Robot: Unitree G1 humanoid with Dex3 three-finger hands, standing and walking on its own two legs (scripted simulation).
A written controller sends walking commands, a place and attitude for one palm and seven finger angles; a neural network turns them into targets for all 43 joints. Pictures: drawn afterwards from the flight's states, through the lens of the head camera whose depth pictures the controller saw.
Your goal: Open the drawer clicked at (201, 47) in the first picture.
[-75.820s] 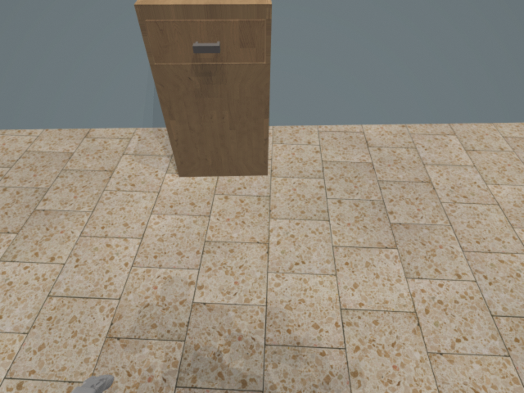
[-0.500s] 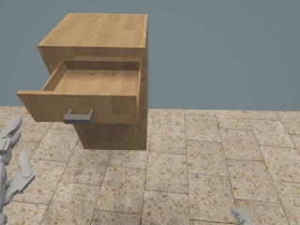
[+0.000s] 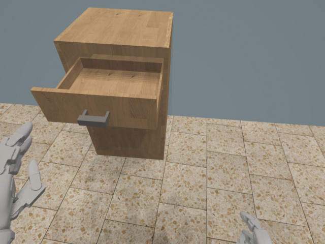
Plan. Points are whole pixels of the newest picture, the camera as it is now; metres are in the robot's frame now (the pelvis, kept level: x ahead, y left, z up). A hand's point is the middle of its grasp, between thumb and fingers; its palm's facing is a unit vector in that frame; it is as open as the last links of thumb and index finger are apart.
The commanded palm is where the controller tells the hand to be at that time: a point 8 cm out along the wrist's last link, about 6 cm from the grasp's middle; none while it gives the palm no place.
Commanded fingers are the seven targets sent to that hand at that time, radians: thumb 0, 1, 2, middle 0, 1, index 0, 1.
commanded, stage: let the arm hang, fingers relaxed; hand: left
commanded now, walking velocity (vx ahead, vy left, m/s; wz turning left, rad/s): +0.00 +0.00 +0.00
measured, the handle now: (94, 116) +0.54 +0.28 -0.04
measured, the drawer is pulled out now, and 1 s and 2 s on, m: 0.27 0.27 0.27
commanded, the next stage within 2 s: look to check the result in 1.14 s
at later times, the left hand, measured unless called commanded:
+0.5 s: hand out of the picture +0.00 +0.21 -0.17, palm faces +0.04 -0.98 -0.21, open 7.1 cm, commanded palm none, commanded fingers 0.00 0.90 0.90 -0.20 -0.30 -0.20 -0.30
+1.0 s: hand out of the picture +0.02 +0.20 -0.17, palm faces +0.01 -0.98 -0.19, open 7.3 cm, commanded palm none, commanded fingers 0.00 0.90 0.90 -0.20 -0.30 -0.20 -0.30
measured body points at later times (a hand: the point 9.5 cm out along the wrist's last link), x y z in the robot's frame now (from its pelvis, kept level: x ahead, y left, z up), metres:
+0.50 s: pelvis +0.00 +0.02 +0.00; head +0.03 +0.03 +0.45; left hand +0.00 +0.27 -0.15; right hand -0.01 -0.21 -0.15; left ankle +0.01 +0.13 -0.74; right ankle +0.06 -0.05 -0.74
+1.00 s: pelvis +0.02 +0.03 +0.01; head +0.02 +0.02 +0.46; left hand +0.02 +0.25 -0.15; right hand -0.01 -0.17 -0.16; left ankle +0.01 +0.13 -0.74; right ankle +0.06 -0.05 -0.74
